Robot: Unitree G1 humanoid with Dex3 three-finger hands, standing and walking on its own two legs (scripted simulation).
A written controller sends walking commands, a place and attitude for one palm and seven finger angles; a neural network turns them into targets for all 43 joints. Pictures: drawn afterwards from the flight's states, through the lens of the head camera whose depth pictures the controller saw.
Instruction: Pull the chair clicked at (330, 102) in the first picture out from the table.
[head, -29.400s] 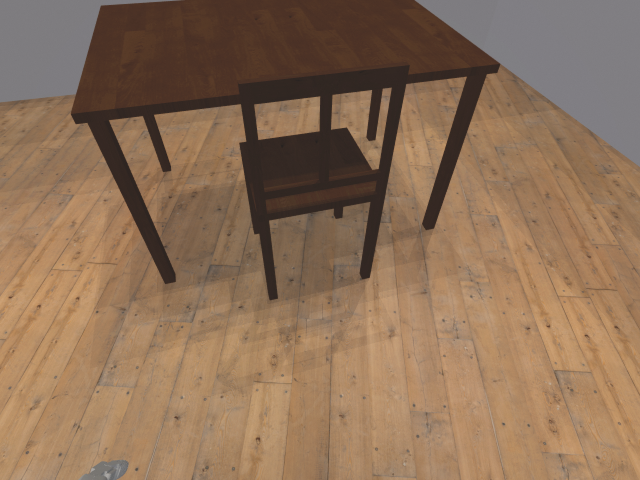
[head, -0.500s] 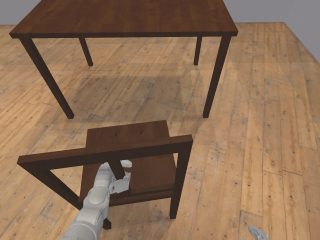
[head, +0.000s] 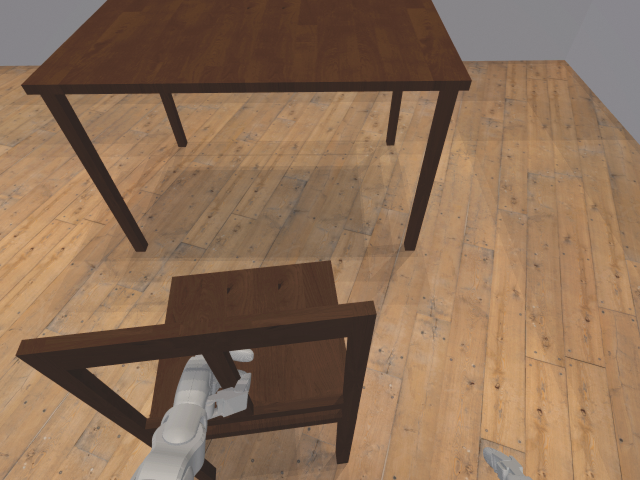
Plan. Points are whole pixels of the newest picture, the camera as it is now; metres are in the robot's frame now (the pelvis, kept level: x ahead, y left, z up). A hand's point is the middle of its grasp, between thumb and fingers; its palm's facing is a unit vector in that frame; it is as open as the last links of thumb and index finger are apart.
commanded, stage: stop walking, hand still on the chair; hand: left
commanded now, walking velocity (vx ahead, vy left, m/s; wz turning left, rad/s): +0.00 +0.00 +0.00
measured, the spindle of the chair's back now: (232, 384) +0.27 +0.16 -0.11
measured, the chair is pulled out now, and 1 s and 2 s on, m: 0.62 0.62 0.62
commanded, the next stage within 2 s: open the thumb and straighten the fingers in 0.08 s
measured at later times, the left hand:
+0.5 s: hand (231, 381) +0.26 +0.15 -0.08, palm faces +0.03 -0.99 -0.15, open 10.2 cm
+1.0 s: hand (224, 377) +0.27 +0.16 -0.07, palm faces +0.04 -0.99 -0.16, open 17.3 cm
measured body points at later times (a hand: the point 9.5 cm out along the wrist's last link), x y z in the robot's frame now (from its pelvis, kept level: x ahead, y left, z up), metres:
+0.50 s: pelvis +0.00 +0.00 -0.02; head +0.04 -0.01 +0.43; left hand +0.26 +0.20 -0.06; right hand +0.14 -0.26 -0.12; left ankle -0.01 +0.13 -0.74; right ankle +0.02 -0.12 -0.74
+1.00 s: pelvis +0.02 +0.01 -0.04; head +0.06 +0.00 +0.41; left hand +0.26 +0.21 -0.06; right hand +0.18 -0.24 -0.13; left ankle -0.01 +0.13 -0.74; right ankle +0.02 -0.12 -0.74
